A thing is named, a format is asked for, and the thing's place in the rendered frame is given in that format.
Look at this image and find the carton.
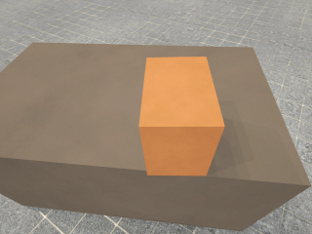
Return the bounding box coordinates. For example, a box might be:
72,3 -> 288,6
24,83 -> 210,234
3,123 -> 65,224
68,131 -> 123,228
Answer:
138,57 -> 225,176

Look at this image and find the pedestal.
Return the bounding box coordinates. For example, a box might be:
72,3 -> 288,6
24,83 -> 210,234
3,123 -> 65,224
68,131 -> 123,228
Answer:
0,42 -> 311,232

